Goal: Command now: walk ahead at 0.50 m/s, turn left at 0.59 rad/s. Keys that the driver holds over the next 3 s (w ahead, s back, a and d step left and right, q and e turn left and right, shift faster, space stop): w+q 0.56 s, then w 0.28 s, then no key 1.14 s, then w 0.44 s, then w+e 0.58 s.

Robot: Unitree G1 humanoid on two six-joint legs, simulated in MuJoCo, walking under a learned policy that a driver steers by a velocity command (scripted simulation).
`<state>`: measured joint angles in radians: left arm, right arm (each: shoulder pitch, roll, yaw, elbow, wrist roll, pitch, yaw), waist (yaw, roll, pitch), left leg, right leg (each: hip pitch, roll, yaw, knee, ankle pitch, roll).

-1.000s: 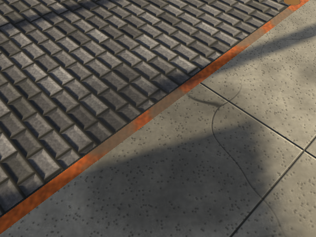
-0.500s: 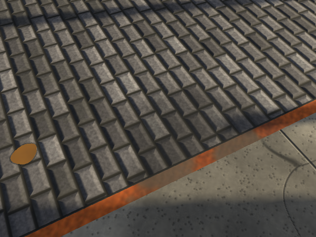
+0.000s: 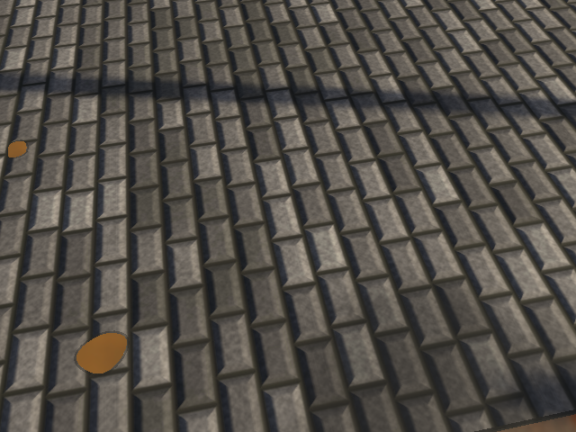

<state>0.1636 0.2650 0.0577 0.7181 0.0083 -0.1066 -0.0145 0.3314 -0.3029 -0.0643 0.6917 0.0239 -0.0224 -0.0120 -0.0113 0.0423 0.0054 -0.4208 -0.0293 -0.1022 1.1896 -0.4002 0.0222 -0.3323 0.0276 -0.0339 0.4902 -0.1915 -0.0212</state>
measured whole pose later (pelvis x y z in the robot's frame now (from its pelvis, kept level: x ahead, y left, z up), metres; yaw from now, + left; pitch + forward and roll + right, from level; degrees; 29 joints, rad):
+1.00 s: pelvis +0.55 +0.13 -0.01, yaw +26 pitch +2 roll +0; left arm 0.09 0.27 0.04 0.72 0.01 -0.10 -0.04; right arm 0.34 -0.30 -0.05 0.76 0.01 -0.03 -0.01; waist -0.03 0.02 0.04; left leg -0.33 -0.08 -0.14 1.15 -0.53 -0.01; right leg -0.42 0.03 -0.04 0.52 -0.14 -0.04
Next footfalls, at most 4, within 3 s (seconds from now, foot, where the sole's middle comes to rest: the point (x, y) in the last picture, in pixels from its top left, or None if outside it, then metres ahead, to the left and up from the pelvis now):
0.40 left None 0.35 0.18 -0.77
0.90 right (265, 345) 0.70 0.10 -0.77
1.28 left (165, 371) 0.64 0.34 -0.77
2.72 right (202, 230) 1.08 0.29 -0.77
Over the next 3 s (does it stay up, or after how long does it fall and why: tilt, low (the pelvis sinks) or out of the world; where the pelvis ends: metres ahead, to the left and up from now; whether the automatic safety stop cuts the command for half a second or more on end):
stays up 1.03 0.35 0.01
